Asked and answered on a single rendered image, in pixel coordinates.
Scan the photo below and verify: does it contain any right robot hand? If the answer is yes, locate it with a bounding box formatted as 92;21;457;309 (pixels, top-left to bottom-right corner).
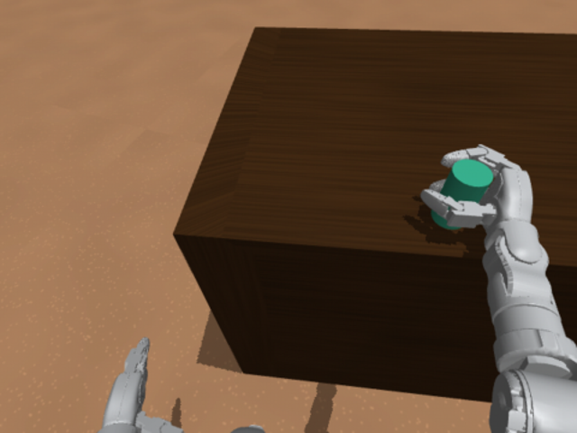
420;144;533;234

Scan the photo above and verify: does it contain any left robot hand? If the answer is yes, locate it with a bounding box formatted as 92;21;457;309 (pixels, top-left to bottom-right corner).
102;337;185;433

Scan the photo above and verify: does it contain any can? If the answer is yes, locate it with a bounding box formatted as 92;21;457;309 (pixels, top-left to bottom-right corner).
431;159;493;230

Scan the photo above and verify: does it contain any right robot arm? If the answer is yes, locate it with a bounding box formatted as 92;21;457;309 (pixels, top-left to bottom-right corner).
482;220;577;433

